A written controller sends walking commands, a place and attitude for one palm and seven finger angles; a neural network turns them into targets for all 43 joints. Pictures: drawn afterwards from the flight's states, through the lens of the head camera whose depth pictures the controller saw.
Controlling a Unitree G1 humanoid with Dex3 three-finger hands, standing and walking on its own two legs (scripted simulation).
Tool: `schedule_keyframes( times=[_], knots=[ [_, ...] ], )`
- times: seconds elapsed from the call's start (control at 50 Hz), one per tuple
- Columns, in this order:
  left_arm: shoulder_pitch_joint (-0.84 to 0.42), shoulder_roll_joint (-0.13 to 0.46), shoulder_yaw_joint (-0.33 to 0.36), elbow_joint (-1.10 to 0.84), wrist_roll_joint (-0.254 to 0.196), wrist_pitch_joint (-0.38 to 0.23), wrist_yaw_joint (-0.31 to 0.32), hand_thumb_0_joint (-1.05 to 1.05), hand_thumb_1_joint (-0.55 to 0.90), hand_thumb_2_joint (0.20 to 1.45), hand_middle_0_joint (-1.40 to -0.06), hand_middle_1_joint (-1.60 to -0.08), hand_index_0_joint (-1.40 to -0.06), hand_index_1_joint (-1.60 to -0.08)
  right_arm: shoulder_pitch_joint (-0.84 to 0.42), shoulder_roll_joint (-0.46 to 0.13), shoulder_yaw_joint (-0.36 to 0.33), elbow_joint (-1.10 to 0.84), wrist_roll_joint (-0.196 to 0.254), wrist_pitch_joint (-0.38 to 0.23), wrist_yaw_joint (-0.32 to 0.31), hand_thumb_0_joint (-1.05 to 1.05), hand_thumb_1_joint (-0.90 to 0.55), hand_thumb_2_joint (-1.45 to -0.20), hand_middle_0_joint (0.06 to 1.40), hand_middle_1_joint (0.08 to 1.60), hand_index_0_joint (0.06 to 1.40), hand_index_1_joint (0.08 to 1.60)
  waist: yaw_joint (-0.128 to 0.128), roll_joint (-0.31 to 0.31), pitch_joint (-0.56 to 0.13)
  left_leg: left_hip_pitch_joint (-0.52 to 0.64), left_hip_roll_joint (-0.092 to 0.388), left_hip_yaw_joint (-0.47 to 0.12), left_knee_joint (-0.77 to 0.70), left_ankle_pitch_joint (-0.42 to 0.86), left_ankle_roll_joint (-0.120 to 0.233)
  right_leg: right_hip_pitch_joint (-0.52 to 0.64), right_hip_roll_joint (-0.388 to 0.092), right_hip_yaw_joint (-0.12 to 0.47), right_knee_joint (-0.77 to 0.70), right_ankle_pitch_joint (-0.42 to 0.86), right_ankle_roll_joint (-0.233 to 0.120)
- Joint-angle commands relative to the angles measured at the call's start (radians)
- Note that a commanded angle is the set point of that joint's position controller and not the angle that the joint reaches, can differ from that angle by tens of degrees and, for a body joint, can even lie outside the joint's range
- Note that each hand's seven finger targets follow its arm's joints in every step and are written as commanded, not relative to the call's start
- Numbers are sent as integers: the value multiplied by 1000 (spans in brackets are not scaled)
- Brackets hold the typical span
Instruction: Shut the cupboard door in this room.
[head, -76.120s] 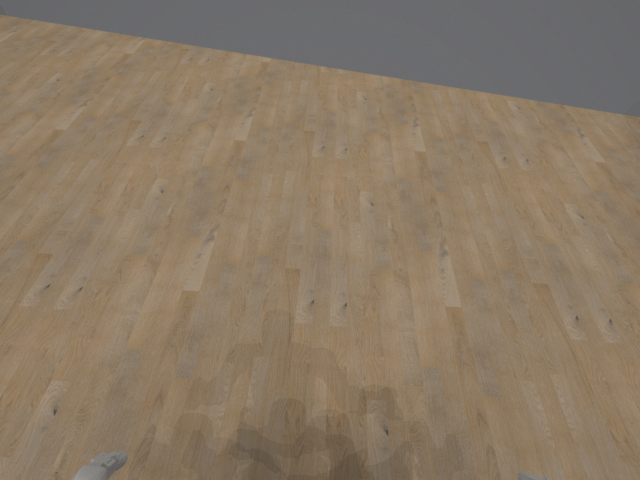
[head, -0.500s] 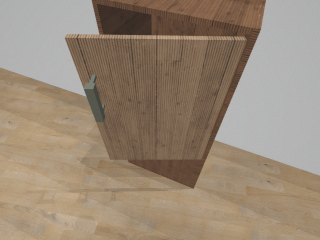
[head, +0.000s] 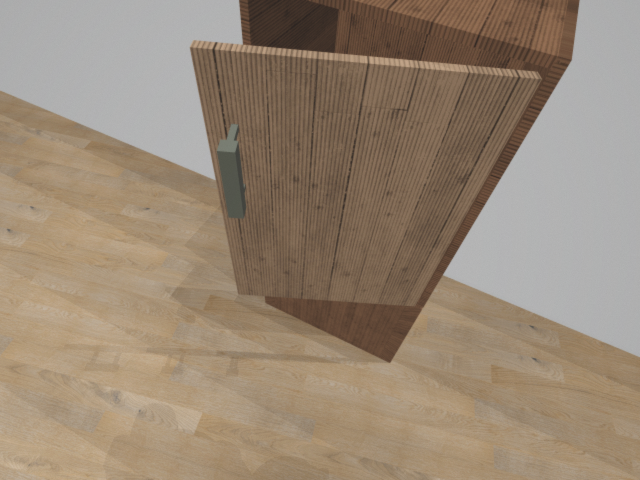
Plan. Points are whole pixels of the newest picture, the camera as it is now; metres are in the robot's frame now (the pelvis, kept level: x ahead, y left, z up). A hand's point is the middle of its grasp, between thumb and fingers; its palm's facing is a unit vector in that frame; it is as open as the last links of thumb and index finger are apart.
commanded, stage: come to a stop and stand still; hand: left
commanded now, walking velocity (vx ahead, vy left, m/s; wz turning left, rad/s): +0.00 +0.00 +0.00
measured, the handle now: (235, 172) +0.51 +0.17 +0.07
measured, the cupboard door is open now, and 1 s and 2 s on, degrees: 23 23 23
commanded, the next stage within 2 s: look again from close up in 0.64 s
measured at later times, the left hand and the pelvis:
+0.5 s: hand out of the picture -0.04 +0.14 -0.18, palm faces +0.01 -0.99 -0.16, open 7.3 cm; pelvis -0.05 -0.03 +0.00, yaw -1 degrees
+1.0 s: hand out of the picture -0.03 +0.18 -0.18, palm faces +0.02 -0.98 -0.21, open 7.4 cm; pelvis -0.05 +0.01 -0.01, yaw +0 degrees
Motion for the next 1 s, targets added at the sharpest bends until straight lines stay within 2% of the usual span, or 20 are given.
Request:
schedule_keyframes(
  times=[0.0, 0.04, 0.06, 0.08, 0.1, 0.12, 0.14, 0.16, 0.2, 0.34, 0.4, 0.6, 0.7, 0.72, 0.74, 0.76, 0.78, 0.8, 0.86, 0.98],
  knots=[
    [36, 33, -14, -37, -4, -37, -4, 0, 900, 900, -200, -300, -200, -300, 80, -185, -43, -10, 8, -23, -11, 0, -900, -900, 200, 300, 200, 300, -28, 193, -128, 162, 237, -176, -95, 608, 114, 84, -18, -31, -270, 78, -2],
    [109, 47, -15, -3, -1, -52, 1, 0, 900, 900, -200, -300, -200, -300, 66, -170, -42, -6, 20, -24, -6, 0, -900, -900, 200, 300, 200, 300, -4, 122, -150, 96, 177, -156, -38, 439, 53, 226, -39, 15, -482, 316, -17],
    [109, 77, -15, 8, 3, -63, 6, 0, 900, 900, -200, -300, -200, -300, 69, -135, -39, -9, 28, -25, -1, 0, -900, -900, 200, 300, 200, 300, -20, 34, -134, 39, 121, -116, -18, 317, 7, 254, -108, 110, -496, 459, -48],
    [85, 96, -18, 5, 2, -68, 5, 0, 900, 900, -200, -300, -200, -300, 67, -112, -31, -12, 31, -22, 2, 0, -900, -900, 200, 300, 200, 300, -40, -30, -101, 25, 78, -74, -35, 152, -24, 209, -188, 157, -505, 485, -81],
    [57, 103, -23, 3, 1, -70, 2, 0, 900, 900, -200, -300, -200, -300, 74, -108, -26, -2, 28, -19, 9, 0, -900, -900, 200, 300, 200, 300, -54, -31, -83, 65, 57, -69, -64, 97, -34, 145, -206, 147, -507, 441, -96],
    [50, 89, -24, 6, 1, -70, 1, 0, 900, 900, -200, -300, -200, -300, 81, -110, -25, 8, 20, -19, 11, 0, -900, -900, 200, 300, 200, 300, -55, -21, -88, 91, 63, -71, -76, 207, -32, 152, -158, 110, -475, 492, -84],
    [74, 73, -26, 17, -2, -78, 4, 0, 900, 900, -200, -300, -200, -300, 80, -121, -24, 23, 16, -22, 6, 0, -900, -900, 200, 300, 200, 300, -44, -87, -120, 114, 83, -70, -67, 257, -29, 177, -133, 101, -462, 545, -73],
    [91, 60, -30, 27, -3, -82, 6, 0, 900, 900, -200, -300, -200, -300, 79, -124, -25, 32, 19, -26, 6, 0, -900, -900, 200, 300, 200, 300, -38, -92, -127, 129, 88, -67, -69, 264, -26, 182, -128, 88, -467, 562, -67],
    [92, 58, -36, 34, -6, -81, 7, 0, 900, 900, -200, -300, -200, -300, 87, -129, -21, 50, 19, -27, 6, 0, -900, -900, 200, 300, 200, 300, -40, -62, -108, 136, 96, -73, -98, 235, -25, 167, -123, 86, -488, 468, -61],
    [111, 42, -40, 66, -6, -69, 3, 0, 900, 900, -200, -300, -200, -300, 105, -107, -6, 101, 14, -14, 8, 0, -900, -900, 200, 300, 200, 300, -31, 40, 77, 55, 83, -76, -171, 33, -31, 72, -100, 109, -591, 115, -60],
    [123, 40, -38, 73, -5, -66, 1, 0, 900, 900, -200, -300, -200, -300, 136, -99, -6, 113, 10, -8, 7, 0, -900, -900, 200, 300, 200, 300, -33, 52, 86, 42, 75, -70, -168, -11, -33, 51, -97, 115, -612, 31, -60],
    [150, 12, -36, 85, -10, -72, 1, 0, 900, 900, -200, -300, -200, -300, 197, -81, -3, 123, 10, -22, 0, 0, -900, -900, 200, 300, 200, 300, -30, 48, 9, 37, 85, -81, -159, 35, -28, 99, -94, 98, -577, 103, -65],
    [173, -7, -37, 99, -8, -71, 3, 0, 900, 900, -200, -300, -200, -300, 203, -73, -3, 126, 13, -27, -5, 0, -900, -900, 200, 300, 200, 300, -24, 60, 27, 21, 95, -94, -174, 31, -23, 103, -86, 83, -555, 151, -61],
    [255, 21, -57, 111, 13, -115, 41, 0, 900, 900, -200, -300, -200, -300, 59, -96, 4, 59, 14, -55, 14, 0, -900, -900, 200, 300, 200, 300, 27, 110, 35, -41, 97, -48, 70, 134, -51, 101, -151, 122, -527, 513, -49],
    [193, 81, -45, 63, 1, -121, 33, 0, 900, 900, -200, -300, -200, -300, 152, -47, 4, 34, 14, -43, 19, 0, -900, -900, 200, 300, 200, 300, -59, 92, -71, -10, 60, -63, 53, -27, -46, 102, -192, 168, -540, 253, -86],
    [156, 83, -40, 47, 3, -126, 24, 0, 900, 900, -200, -300, -200, -300, 149, -44, 7, 45, 2, -39, 25, 0, -900, -900, 200, 300, 200, 300, -45, 117, -29, 10, 51, -63, 41, 0, -45, 46, -183, 150, -545, 165, -98],
    [150, 67, -45, 45, 2, -127, 22, 0, 900, 900, -200, -300, -200, -300, 184, -57, 4, 44, 4, -42, 26, 0, -900, -900, 200, 300, 200, 300, -65, 73, -51, 18, 65, -70, 28, 20, -39, 34, -146, 119, -524, 72, -94],
    [152, 43, -50, 39, 1, -124, 21, 0, 900, 900, -200, -300, -200, -300, 196, -64, 3, 42, 3, -44, 25, 0, -900, -900, 200, 300, 200, 300, -62, 54, -42, 4, 68, -79, 19, 35, -31, 25, -121, 98, -502, 58, -89],
    [165, 17, -52, 27, 4, -112, 20, 0, 900, 900, -200, -300, -200, -300, 191, -81, 0, 25, 1, -53, 20, 0, -900, -900, 200, 300, 200, 300, -45, 85, -13, -55, 90, -118, -45, 20, -9, 44, -79, 58, -435, 88, -79],
    [184, 24, -50, 10, 6, -98, 16, 0, 900, 900, -200, -300, -200, -300, 145, -122, -5, 5, 5, -58, 17, 0, -900, -900, 200, 300, 200, 300, -21, 38, 34, -109, 109, -163, -131, -62, 13, 63, -60, 38, -389, 130, -62]
  ],
)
